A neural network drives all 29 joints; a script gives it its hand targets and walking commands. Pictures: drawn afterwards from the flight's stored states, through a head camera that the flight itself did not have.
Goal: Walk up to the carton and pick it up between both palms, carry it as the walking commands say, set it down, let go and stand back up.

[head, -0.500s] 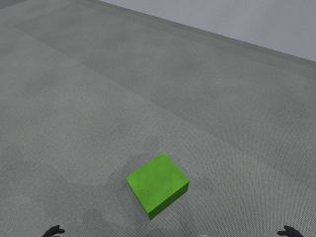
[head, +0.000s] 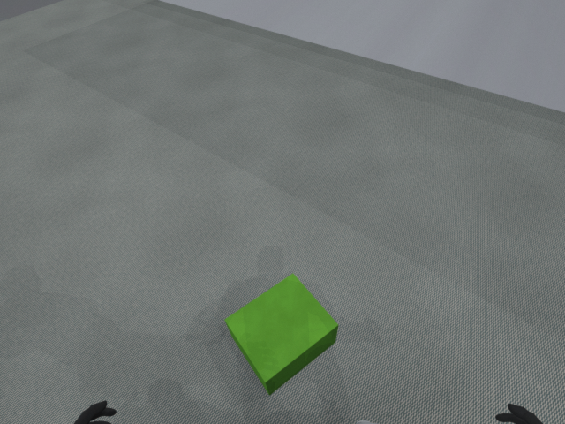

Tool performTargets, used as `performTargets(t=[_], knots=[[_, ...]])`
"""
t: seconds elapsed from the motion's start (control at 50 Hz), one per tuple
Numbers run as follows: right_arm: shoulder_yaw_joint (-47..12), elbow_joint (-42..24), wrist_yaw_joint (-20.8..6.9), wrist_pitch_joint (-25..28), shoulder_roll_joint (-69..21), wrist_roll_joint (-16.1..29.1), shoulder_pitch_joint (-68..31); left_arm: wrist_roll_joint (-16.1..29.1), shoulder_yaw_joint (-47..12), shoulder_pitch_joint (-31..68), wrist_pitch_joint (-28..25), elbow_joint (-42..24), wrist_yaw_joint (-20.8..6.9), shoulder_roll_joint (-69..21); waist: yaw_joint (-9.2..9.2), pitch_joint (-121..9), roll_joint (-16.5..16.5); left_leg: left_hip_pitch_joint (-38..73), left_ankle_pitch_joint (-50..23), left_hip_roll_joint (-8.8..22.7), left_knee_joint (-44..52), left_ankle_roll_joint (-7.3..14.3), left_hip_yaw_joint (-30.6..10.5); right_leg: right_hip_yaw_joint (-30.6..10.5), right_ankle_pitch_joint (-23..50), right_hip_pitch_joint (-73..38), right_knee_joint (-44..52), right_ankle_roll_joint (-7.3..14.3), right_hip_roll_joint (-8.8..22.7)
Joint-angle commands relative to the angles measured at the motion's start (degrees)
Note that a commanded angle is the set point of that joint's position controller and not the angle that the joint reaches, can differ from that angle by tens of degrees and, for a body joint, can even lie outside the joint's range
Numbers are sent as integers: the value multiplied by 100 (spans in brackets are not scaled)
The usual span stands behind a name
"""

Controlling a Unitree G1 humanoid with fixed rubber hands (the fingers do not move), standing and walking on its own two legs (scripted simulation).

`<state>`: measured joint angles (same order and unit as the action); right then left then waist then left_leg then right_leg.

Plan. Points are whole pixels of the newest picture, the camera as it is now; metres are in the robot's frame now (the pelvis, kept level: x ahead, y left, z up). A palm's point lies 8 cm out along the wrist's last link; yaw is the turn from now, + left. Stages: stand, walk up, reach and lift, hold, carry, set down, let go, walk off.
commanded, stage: walk up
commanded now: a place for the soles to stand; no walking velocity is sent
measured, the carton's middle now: (281, 331) +0.51 +0.09 -0.66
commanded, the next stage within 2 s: none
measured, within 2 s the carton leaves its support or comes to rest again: neither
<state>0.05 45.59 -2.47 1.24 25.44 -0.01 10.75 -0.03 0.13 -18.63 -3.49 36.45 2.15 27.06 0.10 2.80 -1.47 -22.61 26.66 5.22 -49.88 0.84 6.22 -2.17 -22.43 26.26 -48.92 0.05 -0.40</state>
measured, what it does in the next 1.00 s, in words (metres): stands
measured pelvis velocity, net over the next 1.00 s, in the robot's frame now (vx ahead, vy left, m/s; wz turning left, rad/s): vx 0.00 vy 0.01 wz -0.01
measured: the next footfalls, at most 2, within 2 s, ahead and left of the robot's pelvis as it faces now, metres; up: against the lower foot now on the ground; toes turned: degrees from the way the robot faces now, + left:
none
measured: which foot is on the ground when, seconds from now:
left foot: down 0.00-1.00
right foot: down 0.00-1.00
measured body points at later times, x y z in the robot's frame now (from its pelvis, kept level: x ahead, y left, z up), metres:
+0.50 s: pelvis +0.00 +0.00 +0.00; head +0.02 -0.01 +0.45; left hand +0.11 +0.33 -0.07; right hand +0.12 -0.31 -0.10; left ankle +0.00 +0.12 -0.70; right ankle +0.04 -0.13 -0.70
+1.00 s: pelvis +0.00 +0.01 +0.00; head +0.01 +0.00 +0.45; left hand +0.11 +0.33 -0.07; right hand +0.11 -0.31 -0.10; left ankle +0.00 +0.12 -0.70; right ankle +0.04 -0.13 -0.70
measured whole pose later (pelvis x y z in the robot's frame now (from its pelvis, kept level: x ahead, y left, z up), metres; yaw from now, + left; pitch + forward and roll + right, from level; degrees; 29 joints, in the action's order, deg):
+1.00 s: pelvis +0.00 +0.01 +0.00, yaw -1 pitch -1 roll +0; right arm 0.1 45.6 -2.4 1.1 25.4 0.0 11.0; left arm 0.0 0.1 -18.5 -3.6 36.5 2.0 26.9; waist 0.1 2.9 -1.3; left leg -22.1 26.0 3.9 -48.9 0.8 6.2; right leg -3.3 -21.5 26.3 -48.3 0.1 -0.2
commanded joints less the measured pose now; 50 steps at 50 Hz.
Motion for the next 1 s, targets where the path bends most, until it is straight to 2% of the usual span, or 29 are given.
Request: performTargets(t=[0.0, 0.02, 0.06, 0.1, 0.14, 0.16, 0.18, 0.22, 0.26, 0.28, 0.32, 0.36, 0.4, 0.42, 0.46, 0.5, 0.54, 0.58, 0.62, 0.66, 0.7, 0.74, 0.78, 0.8, 0.84, 0.86, 0.9, 0.94, 0.98], knots=[[530, -555, 176, 32, 1093, -62, -433, -162, 564, -586, -307, 369, 51, 1523, 103, -686, 668, -277, -1253, 155, -147, 249, -259, -1776, 2030, -1024, 1410, 859, 804], [513, -585, 168, -4, 1003, -30, -379, -132, 611, -482, -294, 375, 75, 1655, 56, -596, 783, -760, -12, -216, -135, 119, -558, -2792, 2339, -1279, 1495, 1404, 1205], [541, -499, 152, -9, 1050, -88, -274, -121, 560, -303, -241, 308, 99, 1717, -1, -542, 663, -537, 782, -298, 205, 173, -707, -2936, 1989, -1016, 1489, 1608, 1356], [613, -355, 155, 61, 1096, -122, -59, -114, 433, 130, -169, 196, 97, 1399, -221, -435, 599, 279, -61, -140, 948, 315, -936, -2128, 1706, -67, 1196, 1165, 923], [724, -201, 169, 146, 1434, -176, 404, -56, 302, 542, -131, 95, 52, 931, -529, -323, -236, 1334, 236, 843, 2124, 805, -1834, -439, 953, 1289, 34, 370, 79], [737, -248, 171, 160, 1609, -170, 348, -44, 307, 419, -105, 119, 57, 913, -415, -124, -625, 1151, 141, 1563, 2565, 1214, -2347, 254, 155, 1317, -434, 212, -117], [700, -259, 163, 169, 1553, -171, 214, -73, 382, 349, -102, 194, 58, 1068, -355, -56, -591, 1049, -657, 1836, 2491, 1428, -2348, 288, -855, 1173, -481, 150, 113], [658, -293, 164, 120, 1503, -129, -168, -58, 399, -44, -167, 304, 18, 992, -46, -212, -537, 681, -1412, 1430, 1936, 1166, -1569, 254, -353, 164, 558, 250, 99], [586, -434, 157, 59, 1232, -107, -425, -129, 501, -444, -280, 434, 35, 1296, 132, -586, 167, 84, -1671, 519, 623, 514, -539, -611, 1737, -872, 1099, 472, 308], [529, -571, 169, 20, 1052, -55, -380, -159, 561, -543, -311, 393, 56, 1545, 56, -654, 701, -324, -1155, 55, -130, 227, -358, -2061, 2190, -1080, 1419, 965, 886], [535, -549, 162, -16, 1077, -54, -268, -96, 570, -428, -277, 303, 89, 1703, 65, -596, 753, -672, 566, -348, -21, 188, -691, -3005, 2279, -1245, 1429, 1695, 1388], [584, -443, 155, 26, 1055, -86, -135, -124, 476, -20, -199, 255, 111, 1556, -96, -505, 842, -79, 150, -226, 724, 221, -730, -2458, 1794, -651, 1370, 1372, 1104], [699, -287, 176, 131, 1335, -167, 263, -73, 364, 348, -140, 98, 64, 1122, -411, -476, 259, 1050, 101, 405, 1669, 570, -1466, -1335, 1275, 773, 690, 675, 494], [712, -234, 180, 161, 1537, -167, 351, -61, 320, 464, -118, 102, 32, 889, -427, -195, -481, 1163, 505, 975, 2316, 837, -1921, -293, 806, 1180, -8, 327, -13], [676, -250, 159, 146, 1506, -132, -21, -68, 414, 137, -109, 258, 36, 1060, -174, 14, -494, 632, -459, 1634, 2345, 1368, -2053, 255, -411, 698, -167, 184, 73], [615, -338, 136, 75, 1407, -141, -318, -87, 435, -226, -205, 318, 25, 1074, 57, -331, -434, 355, -940, 1131, 1598, 977, -1235, 8, 120, -290, 905, 327, 68], [556, -507, 163, 22, 1078, -61, -397, -148, 544, -451, -292, 406, 34, 1461, 83, -490, 820, -306, -980, 139, 97, 314, -376, -1778, 1465, -902, 1452, 850, 693], [546, -546, 159, -13, 1052, -72, -268, -116, 579, -364, -259, 293, 72, 1775, 33, -533, 772, -723, 615, -321, 43, 181, -735, -3071, 1687, -1119, 1571, 1594, 1350], [579, -427, 158, 44, 1072, -91, -112, -105, 515, -37, -201, 236, 87, 1584, -119, -503, 780, -204, 271, -300, 627, 250, -759, -2587, 1522, -675, 1417, 1416, 1117], [697, -274, 183, 139, 1308, -145, 333, -77, 367, 384, -149, 94, 61, 1140, -459, -475, 243, 1132, -225, 373, 1651, 569, -1488, -1303, 1640, 742, 565, 681, 476], [709, -221, 182, 171, 1602, -145, 278, -59, 339, 300, -108, 149, 55, 933, -327, -112, -618, 1118, -462, 1663, 2455, 1360, -2394, 249, 86, 1169, -434, 162, -90], [670, -244, 155, 135, 1492, -134, -45, -56, 378, 40, -148, 248, 39, 955, -62, -218, -515, 772, -1696, 1589, 1976, 1317, -1784, 233, -691, 322, 375, 220, 74], [571, -426, 164, 78, 1276, -99, -339, -111, 479, -389, -258, 336, 32, 1213, 105, -610, 16, 97, -1655, 655, 885, 634, -767, -554, 1356, -865, 1066, 496, 226], [538, -515, 168, 38, 1113, -70, -362, -143, 532, -433, -293, 349, 37, 1473, 56, -609, 611, -196, -1322, 173, 160, 307, -370, -1541, 1827, -939, 1266, 822, 664], [548, -557, 165, -18, 1048, -44, -348, -106, 576, -401, -257, 320, 79, 1716, 13, -541, 719, -604, 365, -341, -48, 184, -658, -2954, 1983, -1089, 1479, 1565, 1271], [552, -510, 154, 3, 1072, -76, -295, -106, 557, -245, -232, 263, 88, 1699, -19, -503, 791, -457, 532, -313, 263, 189, -676, -2865, 1805, -907, 1497, 1608, 1281], [634, -361, 159, 76, 1100, -124, 48, -110, 428, 122, -152, 137, 79, 1359, -246, -418, 529, 464, -41, -119, 1107, 348, -1002, -2097, 1572, 40, 1147, 1133, 860], [744, -230, 185, 163, 1509, -182, 351, -43, 299, 418, -119, 117, 28, 843, -426, -358, -454, 1339, 332, 1052, 2380, 936, -2004, -251, 747, 1216, -118, 285, -61], [710, -237, 172, 157, 1595, -138, 146, -71, 383, 213, -98, 213, 52, 1055, -241, -50, -442, 946, -919, 1852, 2381, 1527, -2398, 225, -854, 1013, -437, 139, 64]])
